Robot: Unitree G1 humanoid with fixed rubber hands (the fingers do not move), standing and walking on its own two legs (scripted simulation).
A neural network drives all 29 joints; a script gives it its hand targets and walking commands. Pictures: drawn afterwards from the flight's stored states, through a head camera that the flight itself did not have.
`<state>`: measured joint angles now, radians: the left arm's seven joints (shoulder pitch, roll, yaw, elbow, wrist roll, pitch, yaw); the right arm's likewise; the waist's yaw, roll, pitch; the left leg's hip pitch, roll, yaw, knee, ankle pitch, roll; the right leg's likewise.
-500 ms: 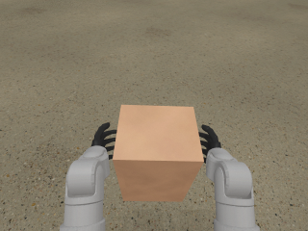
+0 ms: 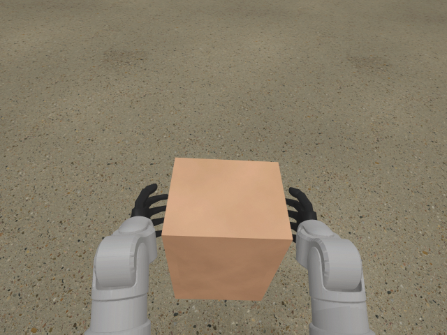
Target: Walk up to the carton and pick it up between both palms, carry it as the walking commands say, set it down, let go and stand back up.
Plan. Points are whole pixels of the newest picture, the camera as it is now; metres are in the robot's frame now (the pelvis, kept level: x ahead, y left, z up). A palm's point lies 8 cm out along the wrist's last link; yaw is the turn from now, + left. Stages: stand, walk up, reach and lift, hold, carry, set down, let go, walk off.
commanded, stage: carry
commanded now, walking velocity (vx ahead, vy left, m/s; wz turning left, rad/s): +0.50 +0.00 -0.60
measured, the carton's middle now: (222, 236) +0.31 +0.00 +0.00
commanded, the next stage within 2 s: none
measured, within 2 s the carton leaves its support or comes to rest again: neither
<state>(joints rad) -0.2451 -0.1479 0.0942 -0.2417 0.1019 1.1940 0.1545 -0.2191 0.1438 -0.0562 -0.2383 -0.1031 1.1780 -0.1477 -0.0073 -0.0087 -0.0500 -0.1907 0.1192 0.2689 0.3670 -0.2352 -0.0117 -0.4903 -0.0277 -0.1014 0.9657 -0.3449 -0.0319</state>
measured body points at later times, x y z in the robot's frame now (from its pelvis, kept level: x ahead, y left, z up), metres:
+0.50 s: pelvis +0.31 -0.05 +0.00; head +0.36 -0.06 +0.44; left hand +0.63 +0.03 +0.06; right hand +0.58 -0.24 +0.05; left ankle +0.42 +0.09 -0.72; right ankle +0.24 -0.11 -0.75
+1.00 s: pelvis +0.60 -0.16 -0.03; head +0.60 -0.16 +0.42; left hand +0.93 -0.19 +0.05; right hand +0.79 -0.43 +0.05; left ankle +0.51 +0.05 -0.70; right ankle +0.63 -0.26 -0.75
